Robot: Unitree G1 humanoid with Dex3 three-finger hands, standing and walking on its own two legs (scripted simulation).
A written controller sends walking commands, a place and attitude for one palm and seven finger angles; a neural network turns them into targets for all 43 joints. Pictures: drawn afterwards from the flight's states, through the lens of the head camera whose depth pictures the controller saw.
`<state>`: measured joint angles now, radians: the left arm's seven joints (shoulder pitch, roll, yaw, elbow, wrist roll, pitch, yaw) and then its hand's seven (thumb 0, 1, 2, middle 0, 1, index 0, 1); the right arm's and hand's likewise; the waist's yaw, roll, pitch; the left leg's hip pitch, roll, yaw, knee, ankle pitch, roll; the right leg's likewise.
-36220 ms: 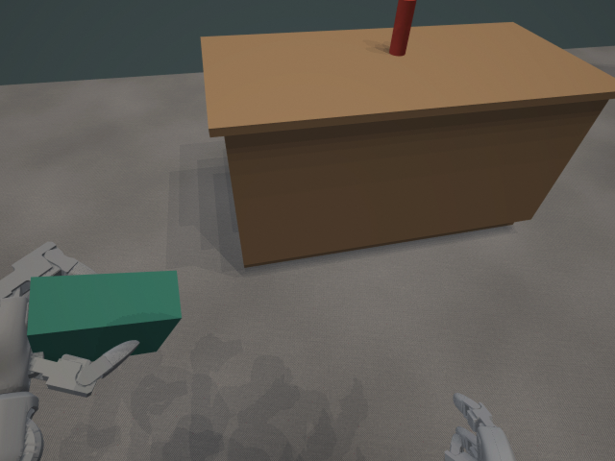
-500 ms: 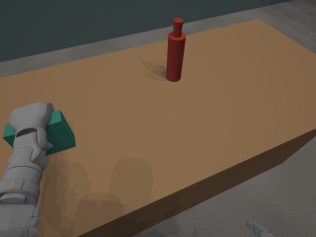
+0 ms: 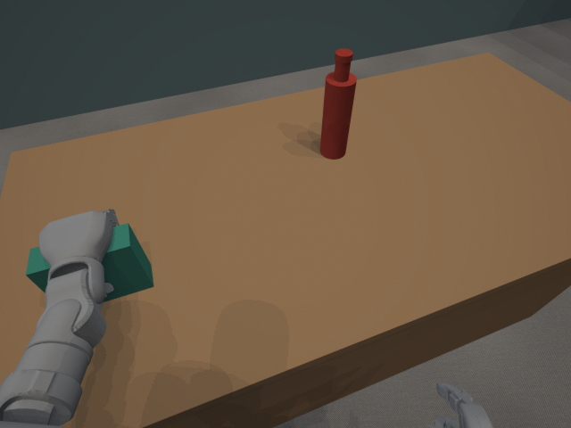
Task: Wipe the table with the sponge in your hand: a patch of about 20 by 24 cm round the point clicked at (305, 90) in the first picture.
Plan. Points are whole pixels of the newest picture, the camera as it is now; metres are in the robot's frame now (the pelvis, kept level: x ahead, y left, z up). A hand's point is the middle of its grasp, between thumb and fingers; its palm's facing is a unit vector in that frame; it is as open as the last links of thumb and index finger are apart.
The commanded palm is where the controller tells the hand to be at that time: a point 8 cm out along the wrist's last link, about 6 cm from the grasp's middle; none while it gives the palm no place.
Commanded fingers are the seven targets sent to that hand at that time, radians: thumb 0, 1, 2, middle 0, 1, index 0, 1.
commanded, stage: wipe back along the first lane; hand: left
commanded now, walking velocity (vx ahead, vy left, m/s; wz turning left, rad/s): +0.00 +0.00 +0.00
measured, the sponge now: (101, 275) +0.32 +0.33 +0.00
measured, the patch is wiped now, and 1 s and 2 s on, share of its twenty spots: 1.00 1.00 1.00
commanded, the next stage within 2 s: lift the sponge slowly off the table in 1.14 s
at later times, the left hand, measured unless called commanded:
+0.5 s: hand (99, 288) +0.28 +0.30 +0.04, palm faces -0.04 -0.03 -1.00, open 9.3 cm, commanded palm +0.24 +0.28 +0.07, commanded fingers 0.00 0.10 1.30 -1.20 -1.60 -1.20 -1.60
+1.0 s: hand (92, 326) +0.23 +0.28 +0.04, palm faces -0.01 -0.07 -1.00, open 9.3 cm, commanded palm +0.18 +0.26 +0.07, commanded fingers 0.00 0.10 1.30 -1.20 -1.60 -1.20 -1.60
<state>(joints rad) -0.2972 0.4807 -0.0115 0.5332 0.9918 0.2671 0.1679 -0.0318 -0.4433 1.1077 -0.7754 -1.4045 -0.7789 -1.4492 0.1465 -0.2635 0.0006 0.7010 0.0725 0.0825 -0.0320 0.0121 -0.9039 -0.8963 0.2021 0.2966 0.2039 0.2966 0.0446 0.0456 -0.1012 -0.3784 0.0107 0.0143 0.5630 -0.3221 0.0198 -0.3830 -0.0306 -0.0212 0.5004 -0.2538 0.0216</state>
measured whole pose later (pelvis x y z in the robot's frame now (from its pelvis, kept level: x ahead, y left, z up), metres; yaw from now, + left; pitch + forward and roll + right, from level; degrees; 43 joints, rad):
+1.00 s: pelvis +0.00 -0.01 +0.00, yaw -1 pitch +2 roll -1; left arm 0.16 0.42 -0.06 0.04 0.96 0.35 0.17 0.03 -0.43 1.09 -0.76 -1.42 -0.78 -1.45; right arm 0.07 -0.26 0.01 0.67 0.05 0.02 -0.04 0.01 -0.90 -0.90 0.20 0.30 0.20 0.30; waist 0.10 0.07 -0.08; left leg -0.24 0.02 0.03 0.52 -0.31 0.00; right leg -0.27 -0.02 -0.01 0.49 -0.26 0.01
